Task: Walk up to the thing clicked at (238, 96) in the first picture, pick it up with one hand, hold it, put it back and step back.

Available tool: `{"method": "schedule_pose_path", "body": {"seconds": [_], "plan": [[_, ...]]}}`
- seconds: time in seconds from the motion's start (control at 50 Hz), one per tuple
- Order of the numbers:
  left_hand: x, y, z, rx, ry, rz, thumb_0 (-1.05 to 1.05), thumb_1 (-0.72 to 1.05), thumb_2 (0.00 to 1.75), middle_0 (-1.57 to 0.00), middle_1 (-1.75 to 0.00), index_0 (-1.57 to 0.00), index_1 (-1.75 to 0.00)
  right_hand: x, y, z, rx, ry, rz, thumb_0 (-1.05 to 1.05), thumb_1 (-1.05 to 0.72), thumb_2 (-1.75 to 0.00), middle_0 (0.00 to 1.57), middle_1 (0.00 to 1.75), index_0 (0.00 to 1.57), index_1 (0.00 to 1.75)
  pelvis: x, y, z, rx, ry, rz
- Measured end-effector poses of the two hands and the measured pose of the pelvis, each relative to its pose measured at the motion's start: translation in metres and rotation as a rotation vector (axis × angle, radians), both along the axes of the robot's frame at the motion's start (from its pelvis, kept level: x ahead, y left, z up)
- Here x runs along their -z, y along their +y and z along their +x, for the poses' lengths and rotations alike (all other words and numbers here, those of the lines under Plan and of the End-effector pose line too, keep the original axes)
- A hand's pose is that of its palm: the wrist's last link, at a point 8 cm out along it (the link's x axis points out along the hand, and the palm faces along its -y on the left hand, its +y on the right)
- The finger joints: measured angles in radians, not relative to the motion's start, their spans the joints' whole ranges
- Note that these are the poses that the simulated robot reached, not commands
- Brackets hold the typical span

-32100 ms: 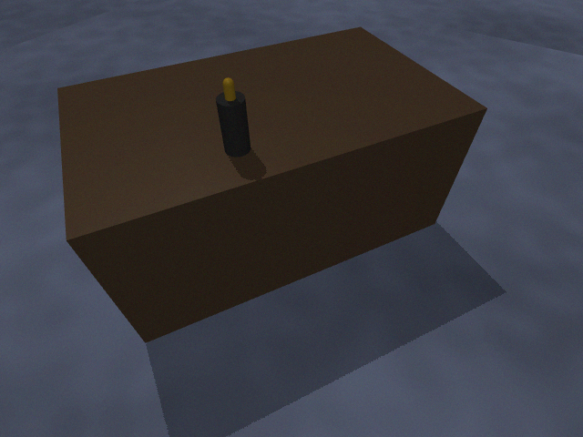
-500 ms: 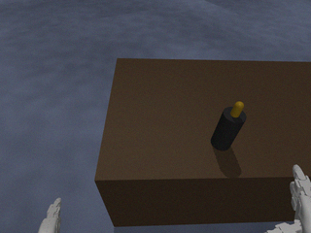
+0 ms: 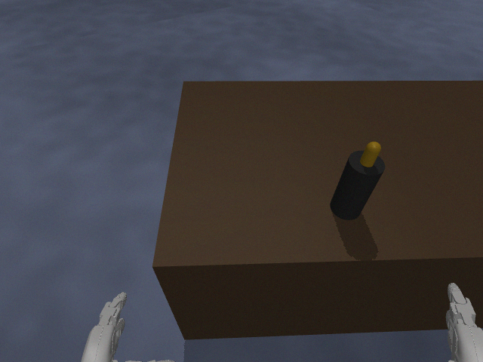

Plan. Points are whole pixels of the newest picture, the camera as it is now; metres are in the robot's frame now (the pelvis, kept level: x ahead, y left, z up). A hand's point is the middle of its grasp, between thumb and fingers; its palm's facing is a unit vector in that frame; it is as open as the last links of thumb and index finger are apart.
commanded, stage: home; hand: right
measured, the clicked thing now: (358, 179) +0.52 -0.27 -0.03
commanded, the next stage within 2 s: none
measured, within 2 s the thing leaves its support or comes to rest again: neither
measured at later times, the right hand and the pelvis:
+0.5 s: hand (364, 340) +0.19 -0.20 -0.07, palm faces +0.09 +0.97 -0.24, open 17.5 cm; pelvis +0.02 -0.02 -0.01, yaw +1 degrees
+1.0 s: hand (361, 342) +0.19 -0.19 -0.07, palm faces +0.11 +0.96 -0.27, open 17.3 cm; pelvis +0.02 -0.01 -0.01, yaw +1 degrees
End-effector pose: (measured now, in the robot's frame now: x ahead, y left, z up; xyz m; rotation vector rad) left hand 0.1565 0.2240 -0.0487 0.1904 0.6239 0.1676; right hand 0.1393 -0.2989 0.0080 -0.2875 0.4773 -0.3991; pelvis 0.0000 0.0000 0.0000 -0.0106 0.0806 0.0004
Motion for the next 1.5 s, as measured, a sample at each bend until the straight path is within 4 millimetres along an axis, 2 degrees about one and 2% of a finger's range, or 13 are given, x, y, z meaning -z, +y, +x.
{"method": "schedule_pose_path", "body": {"seconds": [0.08,0.16,0.22,0.3,0.38,0.54,0.66,1.18,1.5], "plan": [[-0.008,-0.015,0.007,0.02,-0.045,-0.018,-0.01,0.1,0.61,-0.17,-0.23,-0.16,-0.23,0.025,0.023,0.005,-0.048,0.058,0.101,-0.02,0.59,-0.03,0.05,0.05,0.05,0.04,0.0,-0.006,0.002,-0.001,0.002,0.004],[-0.007,-0.014,0.002,0.001,-0.024,-0.006,0.0,0.39,0.75,-0.19,-0.26,-0.18,-0.26,0.046,0.051,0.011,-0.117,0.119,0.192,-0.02,0.59,-0.03,0.05,0.05,0.05,0.05,0.0,-0.011,0.004,-0.004,0.008,0.009],[-0.004,-0.01,-0.004,-0.017,0.009,0.012,0.0,0.58,0.81,-0.19,-0.28,-0.19,-0.28,0.055,0.064,0.017,-0.161,0.145,0.225,-0.02,0.58,-0.04,0.06,0.05,0.05,0.05,0.002,-0.013,0.005,-0.008,0.014,0.013],[-0.003,-0.007,-0.007,-0.034,0.033,0.027,0.01,0.74,0.86,-0.2,-0.29,-0.19,-0.29,0.059,0.069,0.026,-0.194,0.155,0.225,-0.02,0.58,-0.04,0.06,0.05,0.05,0.05,0.003,-0.014,0.007,-0.013,0.019,0.017],[-0.002,-0.008,-0.003,-0.037,0.03,0.022,0.01,0.83,0.88,-0.2,-0.29,-0.2,-0.29,0.056,0.064,0.032,-0.198,0.151,0.196,-0.02,0.57,-0.04,0.06,0.05,0.05,0.05,0.004,-0.015,0.011,-0.017,0.023,0.021],[0.023,-0.004,0.001,-0.051,0.102,0.018,0.01,0.89,0.9,-0.2,-0.3,-0.2,-0.3,0.053,0.056,0.03,-0.167,0.169,0.158,-0.02,0.55,-0.06,0.06,0.05,0.05,0.05,0.008,-0.017,0.016,-0.016,0.03,0.032],[0.032,-0.004,0.0,-0.056,0.132,0.022,0.01,0.89,0.9,-0.2,-0.3,-0.2,-0.3,0.055,0.057,0.029,-0.15,0.189,0.161,-0.02,0.53,-0.06,0.06,0.05,0.05,0.05,0.01,-0.017,0.017,-0.013,0.034,0.033],[0.032,0.005,0.011,-0.057,0.079,0.052,0.01,0.9,0.9,-0.2,-0.3,-0.2,-0.3,0.053,0.064,0.029,-0.123,0.232,0.142,-0.01,0.51,-0.07,0.06,0.06,0.06,0.06,0.013,-0.009,0.018,-0.005,0.048,0.031],[0.03,0.006,0.006,-0.066,0.065,0.067,0.01,0.9,0.9,-0.2,-0.3,-0.2,-0.3,0.052,0.063,0.026,-0.124,0.24,0.142,-0.01,0.52,-0.07,0.06,0.06,0.06,0.06,0.013,-0.011,0.014,-0.004,0.04,0.034]]}}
